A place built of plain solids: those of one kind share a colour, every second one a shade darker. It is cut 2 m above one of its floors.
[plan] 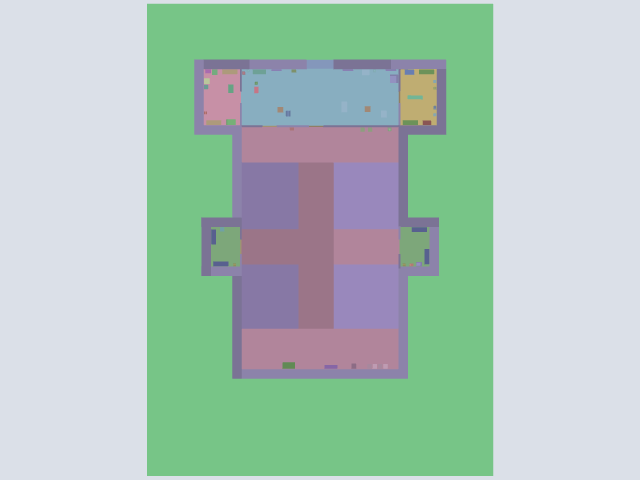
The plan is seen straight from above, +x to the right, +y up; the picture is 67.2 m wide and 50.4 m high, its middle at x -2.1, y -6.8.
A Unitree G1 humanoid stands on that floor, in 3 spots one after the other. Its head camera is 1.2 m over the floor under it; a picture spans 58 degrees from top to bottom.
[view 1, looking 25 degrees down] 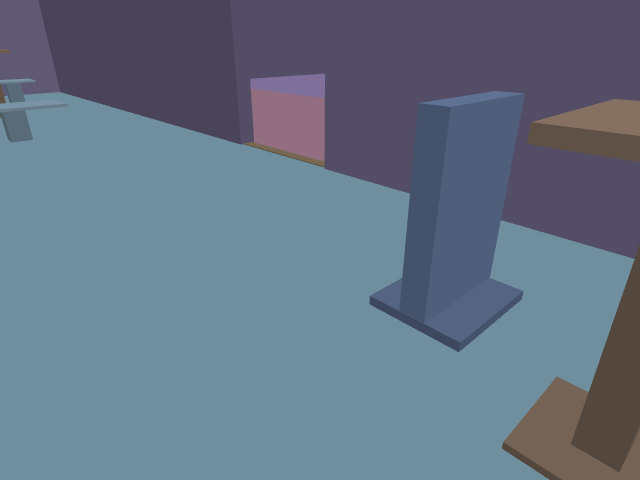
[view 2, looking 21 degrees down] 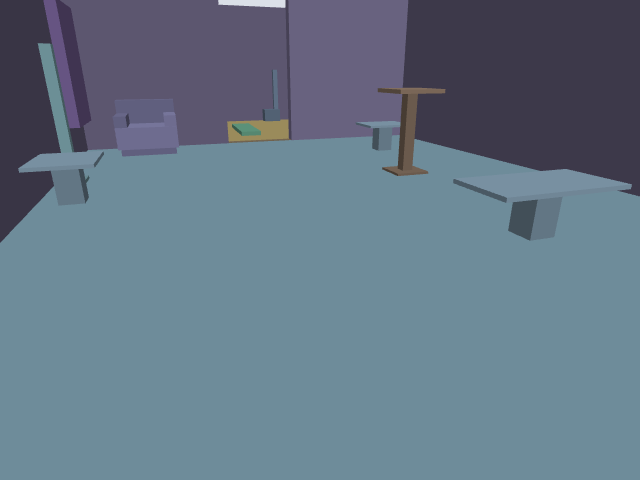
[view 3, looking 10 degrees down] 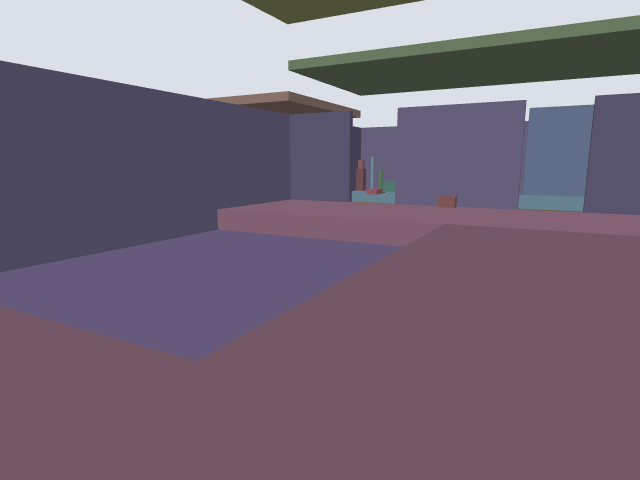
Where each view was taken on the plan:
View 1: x -6.36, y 8.19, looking -43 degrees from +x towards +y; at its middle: floor_foyer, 2.84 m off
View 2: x -2.08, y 9.84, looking -19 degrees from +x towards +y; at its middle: floor_foyer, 3.35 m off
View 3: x -2.50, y -7.51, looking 118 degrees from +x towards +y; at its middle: step_tier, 10.03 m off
